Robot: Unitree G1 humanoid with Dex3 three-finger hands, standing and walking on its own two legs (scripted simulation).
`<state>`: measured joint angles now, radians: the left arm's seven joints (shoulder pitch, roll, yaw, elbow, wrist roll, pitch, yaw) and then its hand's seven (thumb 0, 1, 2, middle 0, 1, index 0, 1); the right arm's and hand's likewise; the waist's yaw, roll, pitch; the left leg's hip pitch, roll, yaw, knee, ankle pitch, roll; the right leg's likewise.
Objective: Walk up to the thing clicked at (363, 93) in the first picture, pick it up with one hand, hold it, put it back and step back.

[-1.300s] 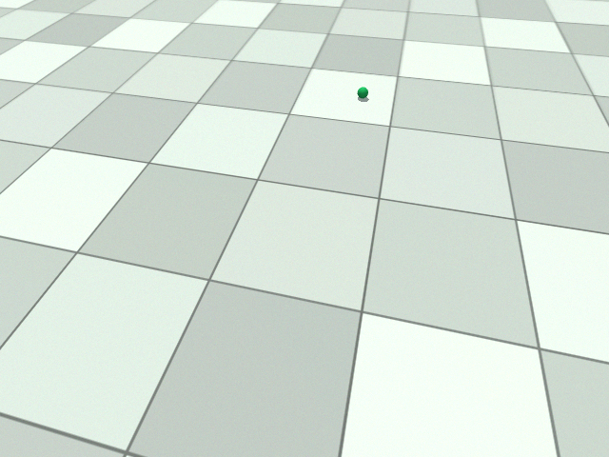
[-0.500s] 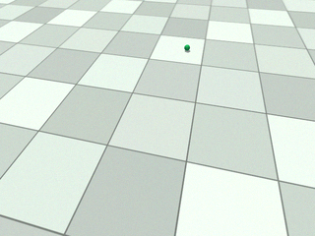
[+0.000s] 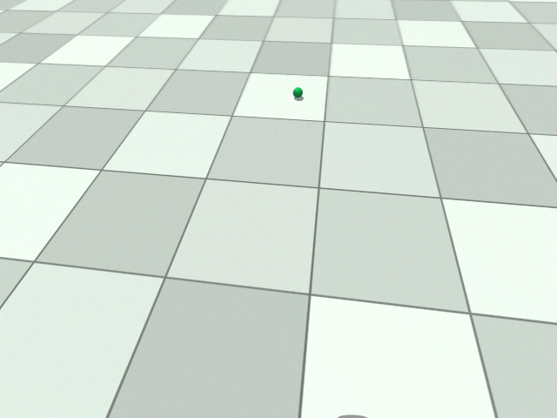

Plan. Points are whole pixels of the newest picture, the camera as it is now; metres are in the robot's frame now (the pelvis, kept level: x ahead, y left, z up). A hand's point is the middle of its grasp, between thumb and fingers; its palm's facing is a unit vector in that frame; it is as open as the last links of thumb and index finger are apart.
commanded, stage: walk up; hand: left
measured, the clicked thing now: (297, 92) +2.24 -0.15 -0.74
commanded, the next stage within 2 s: none
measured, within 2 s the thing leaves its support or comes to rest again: neither
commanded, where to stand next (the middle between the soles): +1.85 -0.36 m, yaw -12 degrees
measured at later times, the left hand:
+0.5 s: hand (206, 348) +0.26 +0.15 -0.14, palm faces -0.08 -0.93 -0.34, open 7.4 cm
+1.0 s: hand (254, 162) +0.76 +0.08 -0.12, palm faces -0.26 -0.88 -0.39, open 7.4 cm
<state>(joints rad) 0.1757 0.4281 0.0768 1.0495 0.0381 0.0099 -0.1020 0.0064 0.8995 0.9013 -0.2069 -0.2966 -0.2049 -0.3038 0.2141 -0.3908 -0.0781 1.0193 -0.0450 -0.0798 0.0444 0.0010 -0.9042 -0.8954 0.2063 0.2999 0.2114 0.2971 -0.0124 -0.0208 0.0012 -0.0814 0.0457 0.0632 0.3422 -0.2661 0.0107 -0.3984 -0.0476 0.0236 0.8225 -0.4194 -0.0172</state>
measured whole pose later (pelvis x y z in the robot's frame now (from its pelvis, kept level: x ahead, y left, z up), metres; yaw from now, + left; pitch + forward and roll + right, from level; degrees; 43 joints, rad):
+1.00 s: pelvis +0.57 -0.17 -0.01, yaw -11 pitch -2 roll +3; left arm 0.17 0.46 0.06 0.88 0.00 -0.06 -0.10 0.00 0.90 0.90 -0.20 -0.30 -0.20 -0.30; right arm 0.35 -0.43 -0.06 0.91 -0.01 -0.08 0.07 0.00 -0.90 -0.90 0.20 0.30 0.21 0.30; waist -0.05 -0.03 0.04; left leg 0.00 0.06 0.13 0.42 -0.37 -0.04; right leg -0.53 -0.11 -0.01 0.65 -0.12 -0.01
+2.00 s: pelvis +1.09 -0.30 -0.02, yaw -10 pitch -3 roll +3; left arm 0.21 0.42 0.06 0.90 0.00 -0.06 -0.07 0.00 0.90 0.90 -0.21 -0.30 -0.20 -0.30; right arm 0.33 -0.42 -0.05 0.87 0.00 -0.07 0.06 0.00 -0.90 -0.90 0.20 0.30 0.21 0.30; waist -0.04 -0.02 0.08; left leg -0.02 0.02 0.09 0.49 -0.41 -0.02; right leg -0.45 -0.10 -0.04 0.59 -0.10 -0.02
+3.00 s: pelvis +1.48 -0.33 -0.01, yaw -10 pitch -3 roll +2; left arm 0.26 0.40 0.05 0.91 0.01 -0.04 -0.06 0.00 0.90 0.90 -0.20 -0.30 -0.20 -0.30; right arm 0.35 -0.41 -0.06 0.85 -0.01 -0.06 0.05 0.00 -0.90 -0.90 0.20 0.30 0.21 0.30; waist -0.03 -0.02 0.09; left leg -0.06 -0.01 0.13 0.46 -0.36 0.02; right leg -0.44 -0.09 -0.03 0.62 -0.16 -0.01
